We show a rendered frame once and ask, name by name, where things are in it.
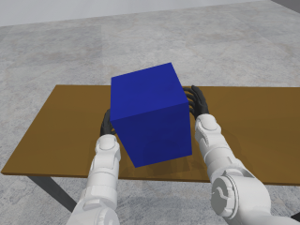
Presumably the robot left upper arm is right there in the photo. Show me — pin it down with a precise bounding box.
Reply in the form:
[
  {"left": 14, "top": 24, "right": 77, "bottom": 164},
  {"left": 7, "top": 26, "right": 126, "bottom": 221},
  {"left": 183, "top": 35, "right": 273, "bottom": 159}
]
[{"left": 66, "top": 206, "right": 120, "bottom": 225}]

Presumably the table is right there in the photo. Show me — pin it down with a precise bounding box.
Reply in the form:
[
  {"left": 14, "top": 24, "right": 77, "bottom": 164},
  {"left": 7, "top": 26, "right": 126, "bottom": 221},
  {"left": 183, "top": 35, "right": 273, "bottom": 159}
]
[{"left": 0, "top": 84, "right": 300, "bottom": 222}]

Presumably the robot right upper arm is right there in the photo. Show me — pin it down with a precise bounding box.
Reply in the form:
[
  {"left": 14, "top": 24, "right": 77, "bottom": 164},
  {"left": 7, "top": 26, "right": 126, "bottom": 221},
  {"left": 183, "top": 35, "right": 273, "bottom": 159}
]
[{"left": 210, "top": 174, "right": 300, "bottom": 225}]

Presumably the carton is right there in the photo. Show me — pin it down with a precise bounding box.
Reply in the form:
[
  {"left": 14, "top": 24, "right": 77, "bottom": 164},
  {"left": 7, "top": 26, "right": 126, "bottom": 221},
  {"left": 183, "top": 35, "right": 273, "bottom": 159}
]
[{"left": 110, "top": 62, "right": 192, "bottom": 168}]

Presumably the left robot forearm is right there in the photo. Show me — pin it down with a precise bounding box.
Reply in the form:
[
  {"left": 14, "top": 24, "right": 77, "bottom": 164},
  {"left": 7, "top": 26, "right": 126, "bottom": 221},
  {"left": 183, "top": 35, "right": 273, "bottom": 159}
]
[{"left": 69, "top": 134, "right": 121, "bottom": 218}]

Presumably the right robot hand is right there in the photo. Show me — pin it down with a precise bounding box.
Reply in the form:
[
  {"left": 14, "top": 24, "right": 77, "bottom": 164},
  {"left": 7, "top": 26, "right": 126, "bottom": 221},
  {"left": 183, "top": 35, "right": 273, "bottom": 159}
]
[{"left": 183, "top": 84, "right": 210, "bottom": 121}]

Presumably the left robot hand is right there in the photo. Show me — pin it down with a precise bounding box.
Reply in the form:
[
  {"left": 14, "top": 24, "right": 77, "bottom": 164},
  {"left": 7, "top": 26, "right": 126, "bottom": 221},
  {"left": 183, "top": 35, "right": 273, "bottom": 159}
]
[{"left": 99, "top": 109, "right": 116, "bottom": 137}]

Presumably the right robot forearm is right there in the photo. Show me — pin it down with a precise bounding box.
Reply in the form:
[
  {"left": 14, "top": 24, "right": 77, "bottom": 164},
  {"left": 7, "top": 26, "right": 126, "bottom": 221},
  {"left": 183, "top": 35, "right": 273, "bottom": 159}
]
[{"left": 194, "top": 113, "right": 271, "bottom": 210}]

